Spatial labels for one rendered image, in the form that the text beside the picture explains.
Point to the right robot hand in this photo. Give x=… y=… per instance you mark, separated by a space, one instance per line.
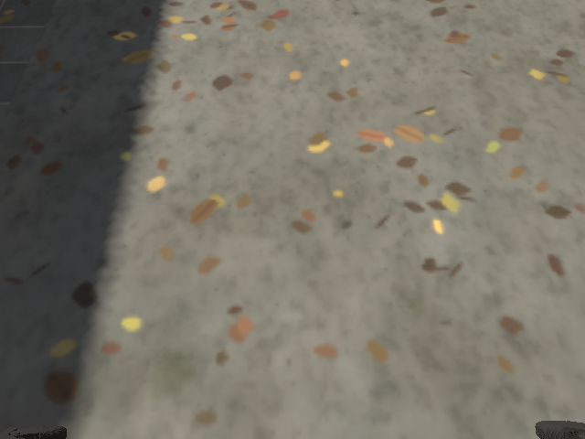
x=560 y=430

